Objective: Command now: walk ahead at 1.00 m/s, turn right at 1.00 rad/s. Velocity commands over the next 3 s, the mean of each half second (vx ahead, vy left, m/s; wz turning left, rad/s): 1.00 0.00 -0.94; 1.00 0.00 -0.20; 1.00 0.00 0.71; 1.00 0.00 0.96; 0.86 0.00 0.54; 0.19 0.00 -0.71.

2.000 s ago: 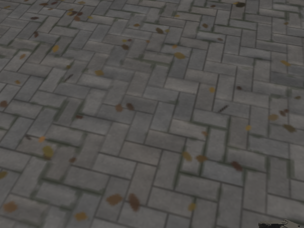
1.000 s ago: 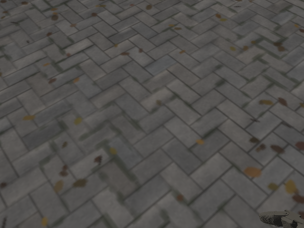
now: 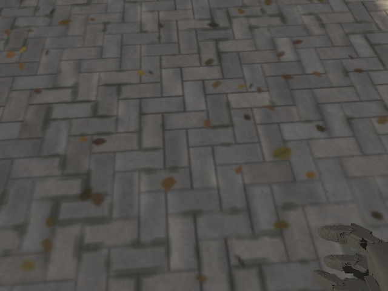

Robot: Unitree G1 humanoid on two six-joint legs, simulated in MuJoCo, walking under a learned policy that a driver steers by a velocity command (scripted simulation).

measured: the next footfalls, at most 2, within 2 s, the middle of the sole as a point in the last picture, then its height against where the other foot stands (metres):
left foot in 0.02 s outside the picture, level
right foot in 0.48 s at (261, 257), level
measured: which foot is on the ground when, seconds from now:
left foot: up 0.00-0.00, down 0.02-0.46, up 0.48-0.88, down 0.90-1.00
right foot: down 0.00-0.02, up 0.04-0.46, down 0.48-0.92, up 0.94-1.00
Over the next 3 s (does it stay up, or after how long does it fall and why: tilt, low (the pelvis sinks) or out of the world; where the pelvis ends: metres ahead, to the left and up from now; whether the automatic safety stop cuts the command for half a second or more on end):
stays up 2.28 -0.34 0.00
